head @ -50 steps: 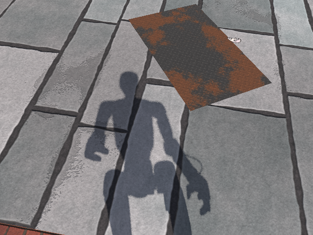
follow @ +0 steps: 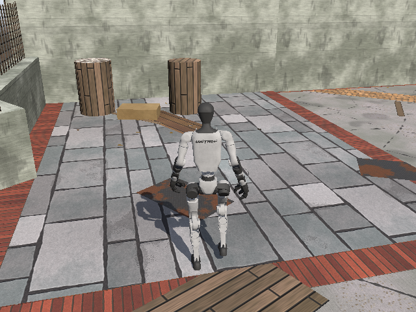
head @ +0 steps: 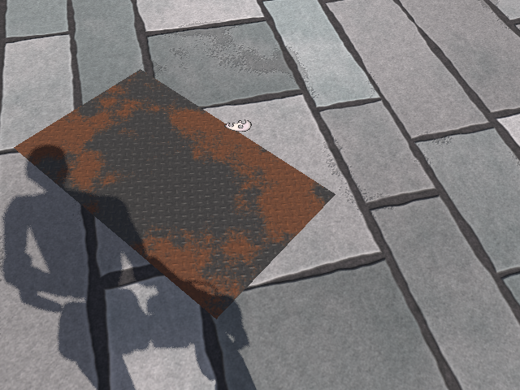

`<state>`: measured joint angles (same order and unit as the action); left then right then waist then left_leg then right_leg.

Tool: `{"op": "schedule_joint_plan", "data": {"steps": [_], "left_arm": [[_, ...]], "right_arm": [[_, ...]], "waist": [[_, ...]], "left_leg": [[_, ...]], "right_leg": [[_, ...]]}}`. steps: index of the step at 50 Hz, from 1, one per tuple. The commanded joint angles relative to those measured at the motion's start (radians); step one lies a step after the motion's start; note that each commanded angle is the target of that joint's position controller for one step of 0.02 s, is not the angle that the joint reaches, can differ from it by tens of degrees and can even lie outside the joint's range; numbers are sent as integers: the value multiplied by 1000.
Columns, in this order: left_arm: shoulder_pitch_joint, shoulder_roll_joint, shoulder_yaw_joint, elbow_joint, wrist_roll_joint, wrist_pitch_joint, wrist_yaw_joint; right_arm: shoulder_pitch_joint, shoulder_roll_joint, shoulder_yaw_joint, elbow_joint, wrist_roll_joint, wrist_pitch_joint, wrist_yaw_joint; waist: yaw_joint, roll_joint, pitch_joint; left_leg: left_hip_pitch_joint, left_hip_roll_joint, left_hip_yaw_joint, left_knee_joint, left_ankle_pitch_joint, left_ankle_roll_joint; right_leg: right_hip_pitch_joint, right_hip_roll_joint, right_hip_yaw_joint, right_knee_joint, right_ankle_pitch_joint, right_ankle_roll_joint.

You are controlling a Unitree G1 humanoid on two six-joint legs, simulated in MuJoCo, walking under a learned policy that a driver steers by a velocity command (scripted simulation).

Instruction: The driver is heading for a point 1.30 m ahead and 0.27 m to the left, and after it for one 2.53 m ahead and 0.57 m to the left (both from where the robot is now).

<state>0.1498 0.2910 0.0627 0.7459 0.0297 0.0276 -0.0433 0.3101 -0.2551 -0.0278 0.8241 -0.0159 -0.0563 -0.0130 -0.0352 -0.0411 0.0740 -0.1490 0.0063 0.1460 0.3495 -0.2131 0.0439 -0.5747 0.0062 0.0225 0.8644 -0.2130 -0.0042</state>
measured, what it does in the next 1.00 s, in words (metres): walks ahead, turning left: right foot, then left foot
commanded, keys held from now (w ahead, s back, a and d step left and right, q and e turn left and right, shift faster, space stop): no key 0.04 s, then q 0.22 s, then w+q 0.58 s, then w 0.04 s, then w+e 0.12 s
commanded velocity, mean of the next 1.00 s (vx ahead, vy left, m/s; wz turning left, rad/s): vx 0.29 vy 0.00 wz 0.31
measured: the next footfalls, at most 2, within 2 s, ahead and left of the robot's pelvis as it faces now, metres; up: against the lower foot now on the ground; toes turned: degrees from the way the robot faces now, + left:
right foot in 0.12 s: +0.14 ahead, -0.11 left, +0.00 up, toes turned -1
left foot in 0.54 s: +0.06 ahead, +0.10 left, +0.00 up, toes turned +13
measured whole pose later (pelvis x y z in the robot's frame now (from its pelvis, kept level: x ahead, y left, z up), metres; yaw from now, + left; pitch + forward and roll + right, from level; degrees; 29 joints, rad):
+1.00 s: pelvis +0.25 +0.06 -0.02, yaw +24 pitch +2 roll +0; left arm 0.03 0.26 0.03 0.73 0.03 -0.04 -0.03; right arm 0.51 -0.26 -0.06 0.94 -0.02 -0.06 -0.01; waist -0.08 -0.01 0.02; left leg 0.13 -0.07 -0.19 0.30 -0.44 0.08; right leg -0.49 0.02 -0.07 0.53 -0.12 -0.05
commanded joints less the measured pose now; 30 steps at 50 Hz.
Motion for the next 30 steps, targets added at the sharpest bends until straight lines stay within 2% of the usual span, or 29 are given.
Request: {"op": "schedule_joint_plan", "data": {"steps": [1, 3, 4, 5, 6, 7, 8, 9, 10, 11, 13, 15, 17, 19, 21, 23, 25, 26, 27, 28, 29, 30], "left_arm": [[35, 14, -12, -47, 1, -6, 0], [17, 21, -15, -50, 2, -11, 8], [29, 16, -18, -43, 2, -17, 14], [73, 5, -23, -21, 8, -29, 23], [110, 30, -24, -3, 22, -45, 34], [158, 102, -17, -7, 35, -55, 47], [119, 89, -19, -5, -8, -45, 66], [97, 72, -20, -8, -21, -38, 72], [63, 72, -25, -4, -20, -34, 80], [29, 73, -25, -7, -16, -27, 88], [-7, 81, -18, -9, -19, -20, 99], [11, 71, -12, -4, -10, -20, 90], [11, 78, -3, 4, -7, -23, 83], [13, 89, 7, 9, -6, -32, 76], [-2, 107, 19, 7, -6, -41, 68], [-9, 130, 31, 7, -5, -43, 61], [-53, 137, 39, -1, -8, -33, 57], [-83, 106, 34, -9, -1, -26, 56], [-94, 30, 14, -23, 8, -21, 44], [-132, -36, -10, -75, 8, -20, 43], [-183, 27, -1, -107, 8, -36, 36], [-145, 83, 13, -85, -5, -50, 24]], "right_arm": [[-24, -141, -31, -50, 2, -6, 6], [10, -149, -35, -29, 5, 4, 9], [15, -142, -32, -17, 8, 9, 9], [7, -127, -26, -8, 15, 14, 9], [40, -92, -13, -1, 13, 13, 11], [108, -26, 6, -23, 5, 13, 12], [158, -7, 13, 8, 34, 42, 6], [81, -87, -8, 4, 28, 64, -2], [22, -102, -20, -11, 19, 74, -2], [16, -107, -28, -5, 14, 81, -2], [58, -95, -36, 18, 0, 94, 0], [73, -77, -39, 24, -9, 98, 6], [21, -72, -42, -5, -13, 101, 25], [-19, -63, -42, -29, -15, 99, 45], [-8, -57, -42, -32, -14, 95, 60], [18, -69, -47, -30, -6, 91, 69], [122, -59, -46, 8, -1, 85, 72], [219, -72, -53, 53, -3, 79, 68], [295, -126, -65, 76, -12, 69, 53], [232, -213, -70, 17, -12, 60, 41], [150, -210, -77, 0, -18, 68, 16], [90, -197, -73, -12, -8, 63, 8]], "waist": [[29, 178, -118], [13, 180, -118], [20, 171, -117], [50, 138, -124], [61, 61, -158], [36, -104, -255], [42, -195, -316], [65, -121, -242], [61, -108, -170], [40, -81, -138], [7, -83, -114], [14, -68, -134], [26, -112, -92], [30, -112, -74], [19, -99, -88], [5, -93, -99], [-55, -49, -86], [-92, 31, -54], [-119, 272, -26], [-80, 327, 38], [-55, 234, 107], [-6, 194, 117]], "left_leg": [[3, 218, -71, -18, 724, 124], [32, 230, -103, 27, 701, 123], [33, 226, -123, 58, 660, 114], [10, 202, -129, 109, 574, 87], [-46, 166, -126, 165, 429, 43], [-147, 115, -87, 280, -29, 2], [-144, 24, -119, 351, -395, -6], [-194, 2, -151, 431, -440, -13], [-233, -8, -165, 494, -418, -17], [-239, -4, -172, 541, -379, -25], [-221, -7, -153, 616, -312, -45], [-234, 5, -137, 648, -272, -48], [-278, 18, -120, 599, -248, -41], [-270, 26, -109, 515, -228, -27], [-190, 19, -89, 418, -231, -3], [-99, 5, -61, 332, -226, 29], [64, -24, -20, 180, -151, 66], [156, -37, -59, 95, -203, 90], [204, 144, -352, -93, -459, 134], [141, 360, -825, -268, -740, 220], [26, 362, -859, -352, -770, 255], [-6, 313, -758, -332, -640, 227]], "right_leg": [[181, 19, -46, -143, 43, -9], [221, 24, -46, -229, 9, -26], [266, 24, -42, -301, 27, -40], [366, 21, -40, -439, 129, -55], [510, -63, 32, -527, 328, -66], [690, -328, 240, -454, 794, -107], [640, -406, 299, -450, 834, -263], [585, -373, 283, -492, 679, -279], [525, -341, 242, -528, 579, -262], [479, -311, 194, -550, 517, -239], [409, -274, 104, -569, 472, -215], [389, -263, 88, -630, 90, -210], [360, -273, 112, -704, -217, -202], [346, -284, 105, -732, -305, -193], [315, -288, 69, -731, -325, -182], [274, -299, 47, -724, -371, -167], [165, -272, -18, -644, -456, -125], [65, -215, -88, -489, -495, -85], [-84, -105, -215, -130, -482, -34], [-299, 22, -138, 43, -363, 4], [-308, -36, -14, 86, -226, 7], [-258, -61, -1, 75, -112, 15]]}}
Velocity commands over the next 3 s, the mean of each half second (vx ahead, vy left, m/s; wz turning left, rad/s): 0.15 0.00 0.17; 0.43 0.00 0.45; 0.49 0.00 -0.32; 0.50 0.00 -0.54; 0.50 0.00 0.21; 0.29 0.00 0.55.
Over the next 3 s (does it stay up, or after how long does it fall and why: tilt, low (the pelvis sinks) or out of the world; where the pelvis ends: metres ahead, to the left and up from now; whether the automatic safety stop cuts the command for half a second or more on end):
stays up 1.23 0.19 -0.01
